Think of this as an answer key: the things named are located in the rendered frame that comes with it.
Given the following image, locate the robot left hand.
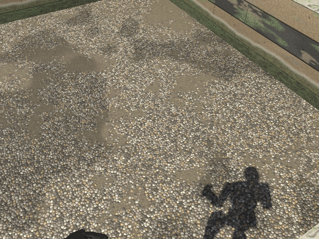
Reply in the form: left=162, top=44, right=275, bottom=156
left=64, top=229, right=109, bottom=239

